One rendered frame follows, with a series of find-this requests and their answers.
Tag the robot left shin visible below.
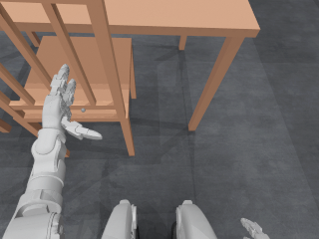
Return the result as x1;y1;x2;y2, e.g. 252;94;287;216
120;199;136;239

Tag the table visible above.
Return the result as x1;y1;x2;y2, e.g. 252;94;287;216
0;0;260;132

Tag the robot right hand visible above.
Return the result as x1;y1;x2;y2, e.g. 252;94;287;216
240;218;270;239

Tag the chair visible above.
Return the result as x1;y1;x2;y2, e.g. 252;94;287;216
0;0;137;157

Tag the robot left hand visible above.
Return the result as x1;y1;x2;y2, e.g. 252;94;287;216
42;64;103;140

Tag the left robot thigh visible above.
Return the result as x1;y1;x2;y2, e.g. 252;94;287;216
101;203;137;239

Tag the left robot forearm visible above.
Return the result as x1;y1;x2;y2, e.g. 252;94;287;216
2;127;67;239

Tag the left robot upper arm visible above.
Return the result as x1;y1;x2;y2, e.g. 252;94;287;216
5;212;66;239

